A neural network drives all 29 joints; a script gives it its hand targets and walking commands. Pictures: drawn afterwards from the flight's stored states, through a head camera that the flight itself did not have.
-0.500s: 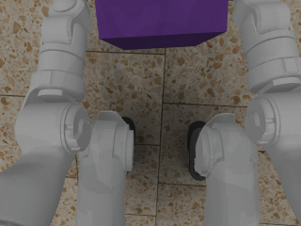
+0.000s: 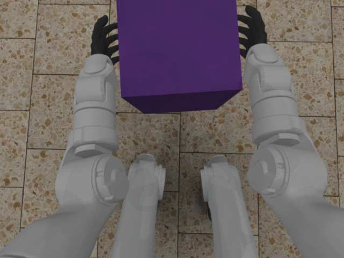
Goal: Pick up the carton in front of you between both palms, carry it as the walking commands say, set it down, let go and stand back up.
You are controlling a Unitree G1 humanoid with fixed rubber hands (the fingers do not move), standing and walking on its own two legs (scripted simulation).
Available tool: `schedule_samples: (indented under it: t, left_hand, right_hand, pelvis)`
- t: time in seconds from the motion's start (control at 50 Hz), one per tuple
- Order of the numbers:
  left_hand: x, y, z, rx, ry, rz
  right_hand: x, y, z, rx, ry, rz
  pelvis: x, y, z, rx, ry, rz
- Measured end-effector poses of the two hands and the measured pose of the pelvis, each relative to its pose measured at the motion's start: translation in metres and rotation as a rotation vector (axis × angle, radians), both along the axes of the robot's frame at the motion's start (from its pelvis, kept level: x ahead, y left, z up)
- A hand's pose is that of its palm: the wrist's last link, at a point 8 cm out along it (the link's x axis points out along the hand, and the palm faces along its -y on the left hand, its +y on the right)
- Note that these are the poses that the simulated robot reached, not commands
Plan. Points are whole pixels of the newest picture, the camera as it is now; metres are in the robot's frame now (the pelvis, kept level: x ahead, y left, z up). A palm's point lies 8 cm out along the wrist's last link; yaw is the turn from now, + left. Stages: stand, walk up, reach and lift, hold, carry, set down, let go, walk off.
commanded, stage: reach and lift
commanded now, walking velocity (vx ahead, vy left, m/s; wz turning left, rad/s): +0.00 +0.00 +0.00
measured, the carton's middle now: (178, 62) +0.53 +0.01 -0.14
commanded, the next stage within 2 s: none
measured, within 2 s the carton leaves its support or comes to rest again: neither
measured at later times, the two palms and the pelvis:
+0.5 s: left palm (64, 37) +0.47 +0.16 +0.09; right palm (304, 27) +0.48 -0.14 +0.09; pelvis +0.05 +0.00 +0.13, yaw +0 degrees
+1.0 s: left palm out of the picture +0.43 +0.16 +0.24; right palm out of the picture +0.43 -0.14 +0.24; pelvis +0.09 +0.00 +0.26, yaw +0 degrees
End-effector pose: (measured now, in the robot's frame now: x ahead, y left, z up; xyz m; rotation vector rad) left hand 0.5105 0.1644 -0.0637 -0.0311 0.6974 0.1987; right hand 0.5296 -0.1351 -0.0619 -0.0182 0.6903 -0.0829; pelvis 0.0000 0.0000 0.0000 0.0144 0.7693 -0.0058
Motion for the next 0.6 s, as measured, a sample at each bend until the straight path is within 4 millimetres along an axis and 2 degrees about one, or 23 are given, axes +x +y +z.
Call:
schedule_samples:
  t: [0.22, 0.6]
  left_hand:
    - [-0.01, -0.003, 0.057, -0.004, -0.012, -0.007]
    - [-0.047, -0.006, 0.182, -0.014, -0.001, -0.016]
  right_hand:
    - [-0.015, -0.004, 0.055, 0.009, -0.011, -0.022]
    - [-0.057, -0.006, 0.181, 0.018, 0.0, -0.046]
  pelvis:
    - [0.015, 0.002, 0.045, -0.006, -0.017, 0.002]
    - [0.055, 0.002, 0.154, -0.01, -0.187, 0.002]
